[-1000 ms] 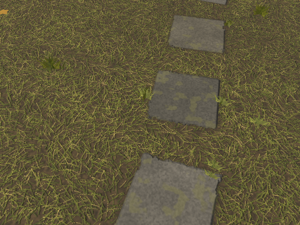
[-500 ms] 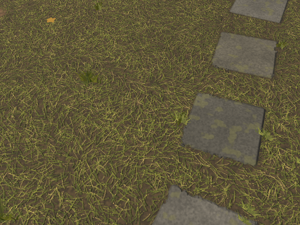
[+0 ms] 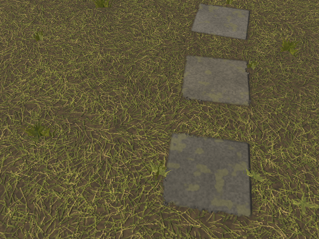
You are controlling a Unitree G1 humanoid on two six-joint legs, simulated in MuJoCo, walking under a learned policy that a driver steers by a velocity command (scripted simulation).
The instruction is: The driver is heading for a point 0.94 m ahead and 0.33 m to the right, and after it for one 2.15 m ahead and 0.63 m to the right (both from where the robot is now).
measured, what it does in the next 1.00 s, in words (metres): walks ahead, turning right: right foot, then left foot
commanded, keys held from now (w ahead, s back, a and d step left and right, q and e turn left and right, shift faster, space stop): w+e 1.00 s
